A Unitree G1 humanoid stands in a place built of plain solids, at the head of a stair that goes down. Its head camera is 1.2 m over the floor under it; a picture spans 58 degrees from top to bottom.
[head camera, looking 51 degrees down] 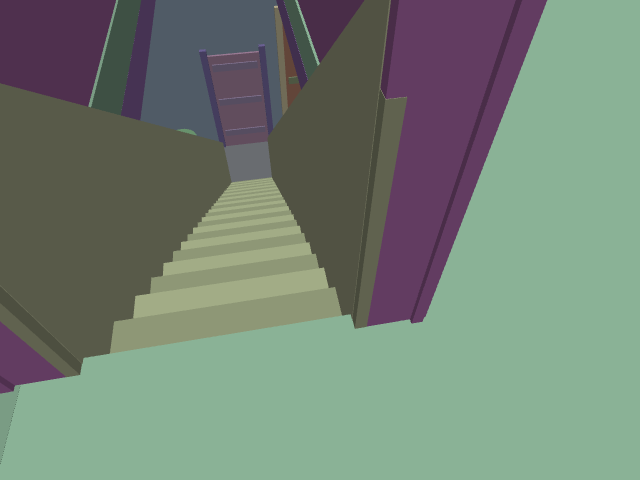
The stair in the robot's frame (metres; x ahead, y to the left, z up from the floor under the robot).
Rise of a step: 0.18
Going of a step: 0.22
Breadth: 0.88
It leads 10 degrees to the left of straight ahead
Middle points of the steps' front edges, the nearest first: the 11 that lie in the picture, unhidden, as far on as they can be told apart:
0.60 0.30 0.00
0.81 0.34 -0.17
1.03 0.38 -0.35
1.24 0.41 -0.52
1.45 0.45 -0.70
1.66 0.49 -0.87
1.88 0.53 -1.05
2.09 0.57 -1.22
2.30 0.61 -1.40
2.51 0.65 -1.57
2.73 0.69 -1.75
